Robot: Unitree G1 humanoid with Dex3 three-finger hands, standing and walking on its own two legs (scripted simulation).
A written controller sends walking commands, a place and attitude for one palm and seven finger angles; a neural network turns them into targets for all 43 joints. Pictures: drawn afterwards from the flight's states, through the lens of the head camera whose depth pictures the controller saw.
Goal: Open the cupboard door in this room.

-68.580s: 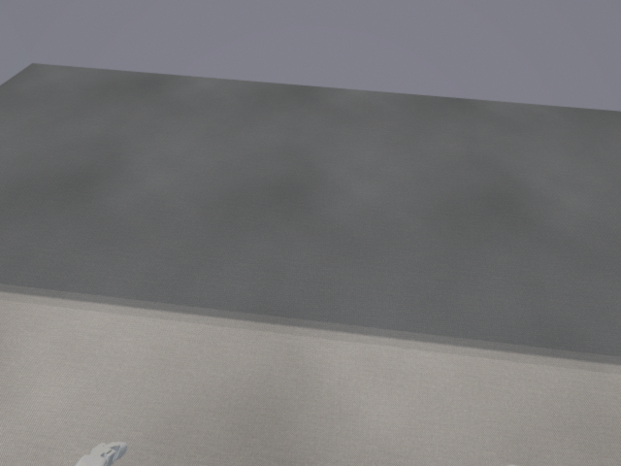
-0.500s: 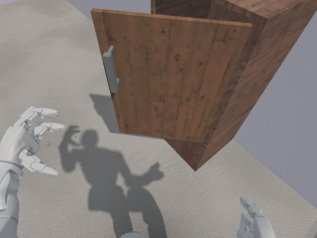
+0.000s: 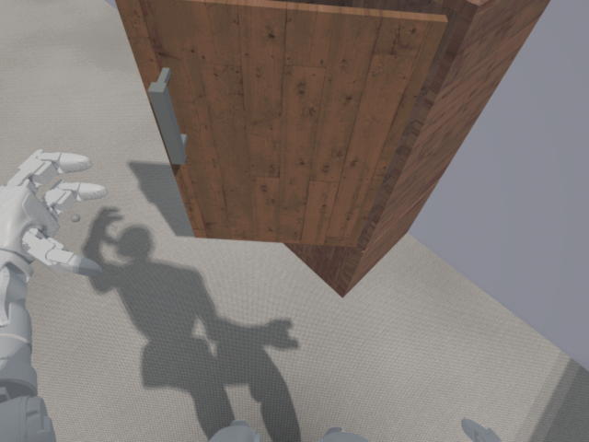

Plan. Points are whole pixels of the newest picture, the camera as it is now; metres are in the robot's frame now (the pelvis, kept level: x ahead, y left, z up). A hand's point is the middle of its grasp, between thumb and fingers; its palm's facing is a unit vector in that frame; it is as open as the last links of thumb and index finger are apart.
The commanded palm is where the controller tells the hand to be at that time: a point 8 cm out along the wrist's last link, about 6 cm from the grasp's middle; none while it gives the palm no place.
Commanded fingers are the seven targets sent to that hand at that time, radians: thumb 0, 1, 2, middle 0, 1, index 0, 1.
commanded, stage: move the hooked fingers beside the handle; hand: left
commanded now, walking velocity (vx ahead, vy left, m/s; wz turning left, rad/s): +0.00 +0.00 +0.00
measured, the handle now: (172, 118) +0.58 +0.21 +0.07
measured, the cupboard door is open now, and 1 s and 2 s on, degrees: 43 43 43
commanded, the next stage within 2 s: slide the fingers in behind the handle in 1.76 s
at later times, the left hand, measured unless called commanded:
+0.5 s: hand (104, 171) +0.45 +0.27 +0.07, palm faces -0.03 -1.00 -0.01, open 14.0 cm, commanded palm +0.44 +0.32 +0.07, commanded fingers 0.00 -0.50 0.30 -0.30 -1.20 -0.30 -1.20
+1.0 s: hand (120, 133) +0.52 +0.27 +0.08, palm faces -0.01 -1.00 +0.00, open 14.0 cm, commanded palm +0.51 +0.31 +0.07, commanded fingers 0.00 -0.50 0.30 -0.30 -1.20 -0.30 -1.20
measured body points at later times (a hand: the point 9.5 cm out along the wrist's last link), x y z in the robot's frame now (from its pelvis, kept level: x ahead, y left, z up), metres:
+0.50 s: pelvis +0.00 +0.02 -0.01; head +0.10 +0.05 +0.43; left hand +0.45 +0.33 +0.08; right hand +0.04 -0.25 -0.11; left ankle +0.01 +0.07 -0.70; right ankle +0.00 -0.09 -0.70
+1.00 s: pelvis +0.00 +0.01 -0.02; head +0.14 +0.05 +0.41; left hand +0.52 +0.32 +0.09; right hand -0.03 -0.26 -0.11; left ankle +0.01 +0.07 -0.70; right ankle +0.00 -0.09 -0.70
